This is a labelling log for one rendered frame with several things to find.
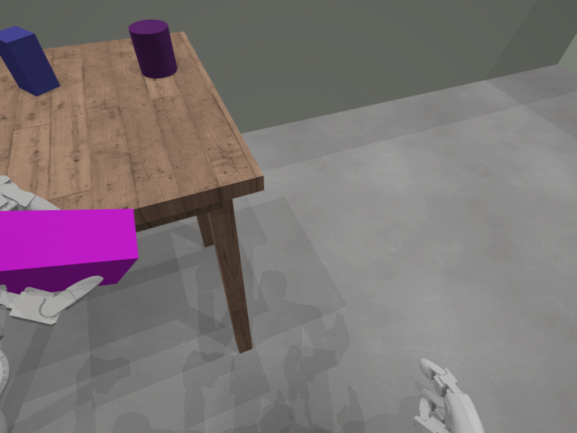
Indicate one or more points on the sponge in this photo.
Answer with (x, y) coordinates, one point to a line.
(53, 249)

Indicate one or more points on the right robot hand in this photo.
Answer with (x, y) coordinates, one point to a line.
(456, 414)

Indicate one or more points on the table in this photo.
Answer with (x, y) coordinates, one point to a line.
(111, 138)

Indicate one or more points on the left robot hand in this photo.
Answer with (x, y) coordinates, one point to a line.
(33, 305)

